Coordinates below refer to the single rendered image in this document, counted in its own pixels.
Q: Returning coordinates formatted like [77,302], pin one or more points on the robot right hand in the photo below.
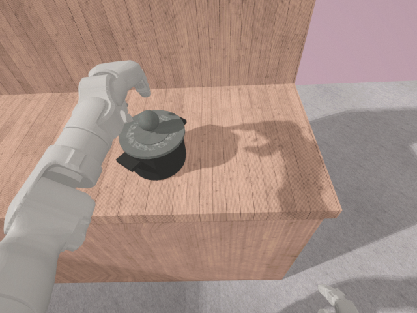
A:
[337,299]

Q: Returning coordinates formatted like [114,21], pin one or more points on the pot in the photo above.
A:
[157,168]

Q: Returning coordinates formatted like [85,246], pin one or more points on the left robot forearm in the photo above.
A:
[76,157]

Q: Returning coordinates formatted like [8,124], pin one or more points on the knob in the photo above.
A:
[148,120]

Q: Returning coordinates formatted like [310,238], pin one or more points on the table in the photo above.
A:
[254,186]

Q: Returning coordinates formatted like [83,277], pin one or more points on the robot left hand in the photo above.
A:
[133,75]

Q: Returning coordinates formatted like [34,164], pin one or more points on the lid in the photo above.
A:
[159,142]

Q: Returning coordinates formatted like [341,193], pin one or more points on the robot left upper arm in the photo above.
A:
[54,218]

